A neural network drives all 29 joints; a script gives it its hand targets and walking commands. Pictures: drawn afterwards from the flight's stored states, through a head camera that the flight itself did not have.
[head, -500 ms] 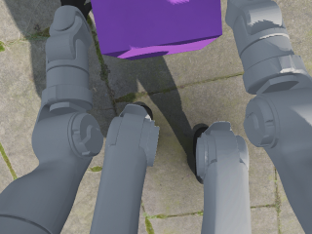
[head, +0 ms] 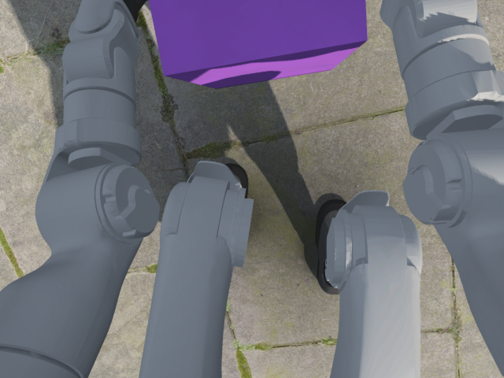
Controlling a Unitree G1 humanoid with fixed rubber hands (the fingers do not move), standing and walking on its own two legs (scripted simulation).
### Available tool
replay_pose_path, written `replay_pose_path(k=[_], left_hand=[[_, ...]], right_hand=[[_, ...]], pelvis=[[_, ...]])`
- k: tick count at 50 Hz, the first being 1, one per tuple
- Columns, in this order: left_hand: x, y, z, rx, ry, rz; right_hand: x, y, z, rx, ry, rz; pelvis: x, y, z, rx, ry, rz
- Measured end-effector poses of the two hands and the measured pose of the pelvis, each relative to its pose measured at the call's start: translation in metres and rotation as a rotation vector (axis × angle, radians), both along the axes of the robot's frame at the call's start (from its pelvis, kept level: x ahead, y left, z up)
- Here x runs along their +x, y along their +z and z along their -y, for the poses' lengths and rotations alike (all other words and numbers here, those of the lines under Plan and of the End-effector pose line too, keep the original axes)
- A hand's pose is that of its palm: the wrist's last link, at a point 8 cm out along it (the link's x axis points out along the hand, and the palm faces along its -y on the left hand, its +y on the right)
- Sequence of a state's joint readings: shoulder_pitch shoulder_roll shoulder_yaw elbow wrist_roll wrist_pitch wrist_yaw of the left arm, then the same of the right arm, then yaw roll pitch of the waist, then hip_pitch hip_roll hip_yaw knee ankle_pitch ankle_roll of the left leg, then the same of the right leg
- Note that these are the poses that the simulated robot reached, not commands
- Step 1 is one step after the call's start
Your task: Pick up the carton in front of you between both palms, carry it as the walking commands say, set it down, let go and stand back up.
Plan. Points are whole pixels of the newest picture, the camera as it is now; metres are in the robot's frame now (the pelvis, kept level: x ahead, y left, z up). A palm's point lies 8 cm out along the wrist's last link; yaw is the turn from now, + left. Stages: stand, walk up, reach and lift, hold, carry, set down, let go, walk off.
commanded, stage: set down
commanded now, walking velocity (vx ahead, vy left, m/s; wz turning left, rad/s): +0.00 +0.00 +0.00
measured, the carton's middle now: out of the picture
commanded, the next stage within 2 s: let go in 1.52 s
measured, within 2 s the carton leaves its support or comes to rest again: neither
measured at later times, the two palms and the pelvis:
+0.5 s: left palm out of the picture +0.50 +0.30 -0.19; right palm out of the picture +0.59 -0.08 -0.19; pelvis +0.00 +0.01 -0.01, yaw +1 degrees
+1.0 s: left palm out of the picture +0.51 +0.30 -0.02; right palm out of the picture +0.61 -0.07 -0.02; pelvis +0.00 +0.01 +0.08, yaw +2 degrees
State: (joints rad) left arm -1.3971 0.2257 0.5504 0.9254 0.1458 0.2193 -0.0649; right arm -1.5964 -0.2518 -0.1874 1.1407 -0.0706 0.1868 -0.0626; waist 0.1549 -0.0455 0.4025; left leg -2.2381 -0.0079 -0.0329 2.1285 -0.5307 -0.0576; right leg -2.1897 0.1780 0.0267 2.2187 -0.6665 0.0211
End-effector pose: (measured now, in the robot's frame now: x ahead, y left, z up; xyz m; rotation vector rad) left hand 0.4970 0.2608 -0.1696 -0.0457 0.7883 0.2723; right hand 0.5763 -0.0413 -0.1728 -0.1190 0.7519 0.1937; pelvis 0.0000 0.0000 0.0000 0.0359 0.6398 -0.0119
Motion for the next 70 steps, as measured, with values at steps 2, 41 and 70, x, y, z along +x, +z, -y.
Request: replay_pose_path(k=[2, 41, 70], left_hand=[[0.000, 0.000, 0.000, -0.001, -0.001, 0.001], [0.008, 0.098, -0.040, 0.045, 0.126, 0.137], [0.005, 0.273, -0.051, 0.054, 0.115, 0.151]], right_hand=[[0.000, 0.000, 0.000, 0.005, 0.004, 0.002], [0.028, 0.106, 0.016, -0.068, -0.056, 0.121], [0.033, 0.273, 0.030, -0.061, -0.047, 0.127]], pelvis=[[0.000, 0.000, 0.001, 0.002, 0.001, 0.003], [-0.005, 0.043, -0.010, -0.033, 0.054, -0.055], [0.024, 0.193, -0.010, -0.038, 0.063, -0.194]])
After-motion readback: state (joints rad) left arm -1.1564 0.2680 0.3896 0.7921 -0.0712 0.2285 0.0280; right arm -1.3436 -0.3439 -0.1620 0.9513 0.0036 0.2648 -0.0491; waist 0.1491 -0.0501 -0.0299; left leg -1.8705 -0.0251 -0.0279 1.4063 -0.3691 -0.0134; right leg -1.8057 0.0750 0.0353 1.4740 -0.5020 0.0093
